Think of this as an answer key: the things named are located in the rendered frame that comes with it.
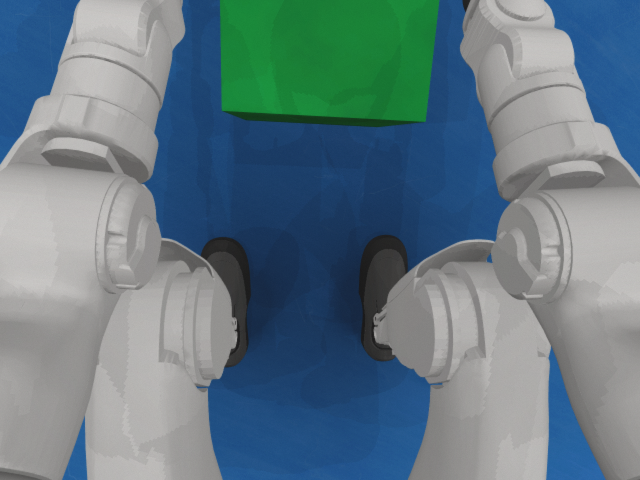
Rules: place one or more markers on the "left robot thigh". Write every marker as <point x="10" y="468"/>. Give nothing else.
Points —
<point x="146" y="419"/>

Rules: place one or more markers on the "robot left upper arm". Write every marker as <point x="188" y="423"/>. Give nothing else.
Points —
<point x="71" y="242"/>

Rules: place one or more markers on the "robot right foot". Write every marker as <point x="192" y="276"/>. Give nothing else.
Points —
<point x="384" y="262"/>

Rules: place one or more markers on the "left robot forearm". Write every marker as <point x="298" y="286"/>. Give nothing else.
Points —
<point x="102" y="111"/>

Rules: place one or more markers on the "robot right upper arm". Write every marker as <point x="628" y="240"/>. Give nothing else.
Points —
<point x="574" y="256"/>

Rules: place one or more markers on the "right robot forearm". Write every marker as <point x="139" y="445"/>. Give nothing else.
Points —
<point x="534" y="102"/>

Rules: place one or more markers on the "carton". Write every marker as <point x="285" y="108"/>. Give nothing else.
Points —
<point x="335" y="62"/>

